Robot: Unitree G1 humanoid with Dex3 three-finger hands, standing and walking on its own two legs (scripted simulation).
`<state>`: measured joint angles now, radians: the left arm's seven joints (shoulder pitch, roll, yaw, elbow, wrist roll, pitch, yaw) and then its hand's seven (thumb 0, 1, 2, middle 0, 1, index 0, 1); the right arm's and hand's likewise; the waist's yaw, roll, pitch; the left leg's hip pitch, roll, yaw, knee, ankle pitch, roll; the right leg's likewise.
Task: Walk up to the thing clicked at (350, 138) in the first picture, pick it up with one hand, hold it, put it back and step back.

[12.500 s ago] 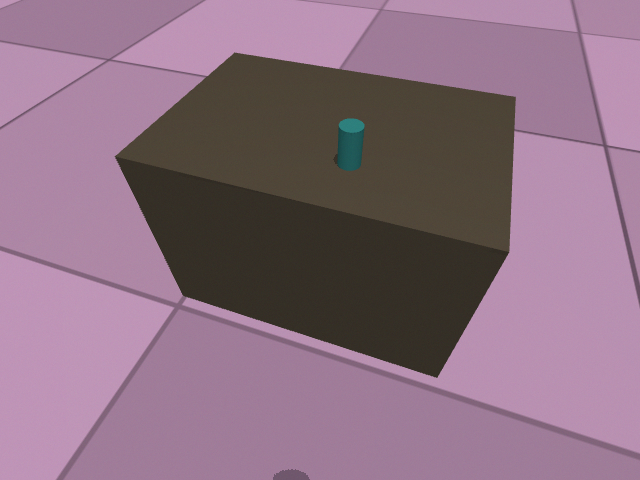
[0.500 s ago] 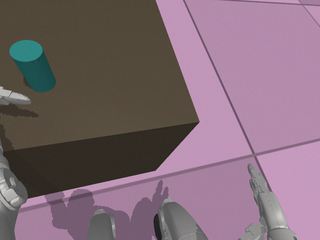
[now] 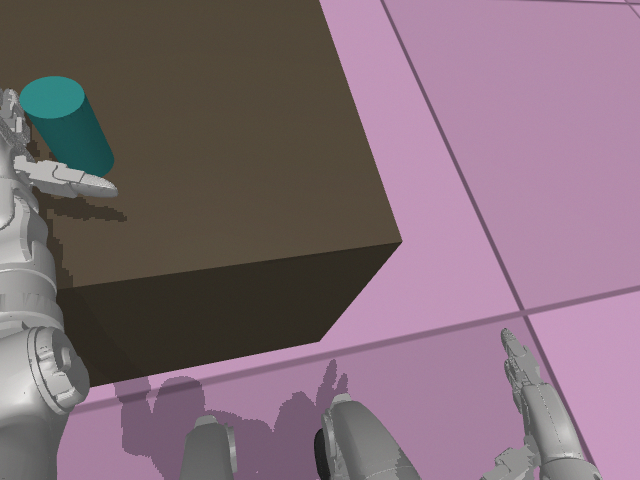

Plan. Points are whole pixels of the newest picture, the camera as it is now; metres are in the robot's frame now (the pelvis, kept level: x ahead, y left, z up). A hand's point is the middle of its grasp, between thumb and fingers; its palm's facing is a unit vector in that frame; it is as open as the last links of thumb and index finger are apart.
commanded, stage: close in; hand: left
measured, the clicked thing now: (72, 132) +0.55 +0.23 +0.04
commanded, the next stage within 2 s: rest palm in 0.18 s
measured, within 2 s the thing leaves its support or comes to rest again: leaves its support in 1.48 s
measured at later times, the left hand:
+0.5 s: hand (76, 137) +0.53 +0.22 +0.05, palm faces +0.21 -0.98 +0.01, open 17.1 cm
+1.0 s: hand (70, 131) +0.54 +0.23 +0.05, palm faces +0.19 -0.98 +0.00, open 10.5 cm
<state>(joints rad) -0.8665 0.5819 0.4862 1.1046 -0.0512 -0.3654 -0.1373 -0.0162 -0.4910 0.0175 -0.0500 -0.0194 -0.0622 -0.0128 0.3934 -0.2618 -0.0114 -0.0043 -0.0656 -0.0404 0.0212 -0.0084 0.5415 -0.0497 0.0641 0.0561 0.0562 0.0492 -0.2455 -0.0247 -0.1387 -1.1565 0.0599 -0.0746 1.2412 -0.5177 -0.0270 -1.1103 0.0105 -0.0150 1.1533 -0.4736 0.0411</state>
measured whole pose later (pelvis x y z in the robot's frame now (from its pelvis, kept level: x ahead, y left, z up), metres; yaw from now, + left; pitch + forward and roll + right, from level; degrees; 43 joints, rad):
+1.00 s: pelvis +0.00 +0.01 +0.00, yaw -1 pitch +26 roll -4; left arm -0.89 0.59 0.49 1.15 -0.02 -0.36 -0.09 -0.01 -0.23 0.48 -0.81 -0.68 -0.82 -0.67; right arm 0.37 -0.25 -0.01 -0.03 -0.07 0.02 0.05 -0.01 0.51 -0.05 0.06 0.06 0.05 0.05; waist -0.26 0.01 -0.15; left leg -1.19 0.06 -0.05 1.25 -0.53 -0.01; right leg -1.15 0.01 0.01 1.16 -0.47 0.06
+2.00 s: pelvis +0.01 +0.00 +0.03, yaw +0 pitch +21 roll -3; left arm -0.80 0.49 0.44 1.04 -0.06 -0.31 -0.07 0.00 -0.23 1.15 -0.77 -1.11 -0.82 -1.13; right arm 0.37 -0.24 -0.03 0.04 -0.04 0.05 0.02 -0.01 0.53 -0.06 0.06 0.06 0.05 0.05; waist -0.19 0.00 -0.13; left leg -0.98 0.06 -0.04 1.11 -0.49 -0.02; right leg -0.95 0.00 0.01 1.04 -0.45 0.05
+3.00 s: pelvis +0.04 +0.01 +0.07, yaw +0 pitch +11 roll -1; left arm -0.52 0.28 0.27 0.54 -0.15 -0.04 0.00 0.00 -0.23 1.16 -0.77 -1.10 -0.83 -1.13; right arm 0.36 -0.23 -0.10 0.28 0.03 0.04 -0.02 -0.01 0.54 -0.05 0.06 0.05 0.05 0.05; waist -0.04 0.03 -0.15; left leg -0.62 0.04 0.00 0.89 -0.46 -0.01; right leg -0.61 -0.02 0.04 0.84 -0.42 0.05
